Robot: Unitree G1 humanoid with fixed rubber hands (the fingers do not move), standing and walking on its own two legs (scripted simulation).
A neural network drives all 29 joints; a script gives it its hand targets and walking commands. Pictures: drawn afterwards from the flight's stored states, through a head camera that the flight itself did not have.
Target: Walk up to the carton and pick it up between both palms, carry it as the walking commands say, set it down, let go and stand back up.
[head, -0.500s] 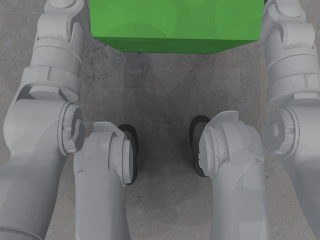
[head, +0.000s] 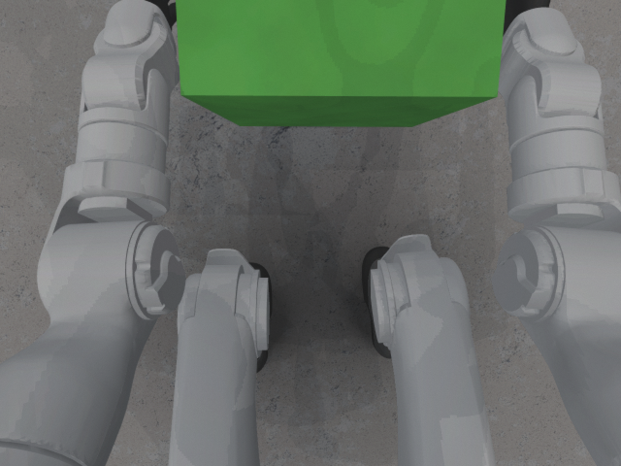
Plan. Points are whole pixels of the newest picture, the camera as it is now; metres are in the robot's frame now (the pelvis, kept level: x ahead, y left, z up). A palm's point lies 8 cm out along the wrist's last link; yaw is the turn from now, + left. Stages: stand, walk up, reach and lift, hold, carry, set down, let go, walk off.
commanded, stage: reach and lift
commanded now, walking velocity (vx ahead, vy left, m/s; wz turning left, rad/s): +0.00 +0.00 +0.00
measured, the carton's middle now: (331, 30) +0.55 -0.05 -0.19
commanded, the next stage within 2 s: none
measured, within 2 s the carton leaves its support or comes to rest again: neither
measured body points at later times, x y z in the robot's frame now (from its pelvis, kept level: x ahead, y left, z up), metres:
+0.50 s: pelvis +0.00 +0.00 +0.05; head +0.33 -0.02 +0.35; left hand +0.57 +0.13 -0.06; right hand +0.53 -0.22 -0.06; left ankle +0.10 +0.13 -0.36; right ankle +0.11 -0.13 -0.36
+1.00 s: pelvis +0.01 +0.00 +0.10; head +0.30 -0.02 +0.44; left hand +0.55 +0.13 +0.02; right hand +0.51 -0.22 +0.01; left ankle +0.10 +0.13 -0.36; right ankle +0.11 -0.13 -0.36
